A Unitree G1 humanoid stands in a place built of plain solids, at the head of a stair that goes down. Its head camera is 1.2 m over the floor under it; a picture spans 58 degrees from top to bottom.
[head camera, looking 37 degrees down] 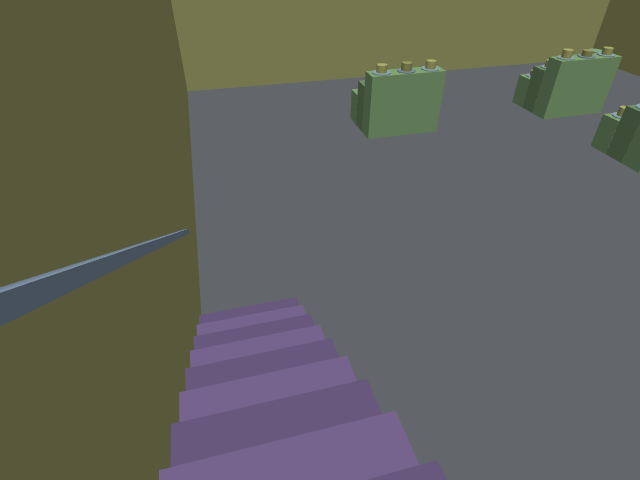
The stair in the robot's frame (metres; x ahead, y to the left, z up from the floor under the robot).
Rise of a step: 0.19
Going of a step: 0.30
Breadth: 0.91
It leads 15 degrees to the left of straight ahead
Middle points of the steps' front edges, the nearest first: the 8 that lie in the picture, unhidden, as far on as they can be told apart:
0.86 0.14 -0.39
1.15 0.21 -0.59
1.43 0.29 -0.78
1.72 0.36 -0.97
2.01 0.44 -1.16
2.29 0.51 -1.35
2.58 0.59 -1.54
2.86 0.67 -1.73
